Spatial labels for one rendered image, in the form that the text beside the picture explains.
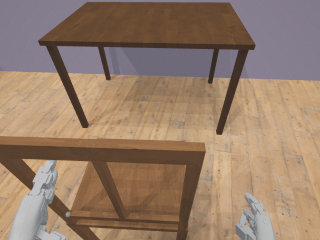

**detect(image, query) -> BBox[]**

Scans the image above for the table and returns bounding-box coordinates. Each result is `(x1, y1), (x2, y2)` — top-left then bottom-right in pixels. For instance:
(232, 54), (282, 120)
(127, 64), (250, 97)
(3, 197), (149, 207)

(38, 2), (256, 135)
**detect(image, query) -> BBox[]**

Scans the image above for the chair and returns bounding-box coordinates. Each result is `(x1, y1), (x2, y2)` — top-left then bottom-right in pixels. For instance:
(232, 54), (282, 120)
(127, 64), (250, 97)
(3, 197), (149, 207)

(0, 136), (206, 240)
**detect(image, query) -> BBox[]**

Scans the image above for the right robot hand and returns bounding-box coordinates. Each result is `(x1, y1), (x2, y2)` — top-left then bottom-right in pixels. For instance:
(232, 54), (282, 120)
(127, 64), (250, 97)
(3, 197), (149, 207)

(235, 192), (276, 240)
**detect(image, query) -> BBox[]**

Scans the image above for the left robot hand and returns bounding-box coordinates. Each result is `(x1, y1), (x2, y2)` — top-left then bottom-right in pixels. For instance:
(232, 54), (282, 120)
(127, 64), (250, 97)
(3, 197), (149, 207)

(7, 160), (66, 240)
